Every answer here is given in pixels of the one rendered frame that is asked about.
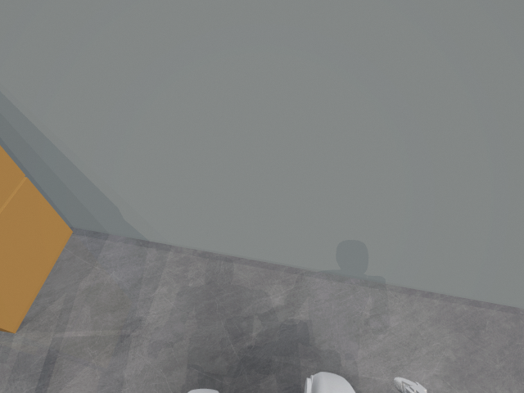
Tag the cupboard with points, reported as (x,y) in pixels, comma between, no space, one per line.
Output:
(32,236)

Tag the robot right thigh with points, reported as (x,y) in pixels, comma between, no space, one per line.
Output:
(327,383)

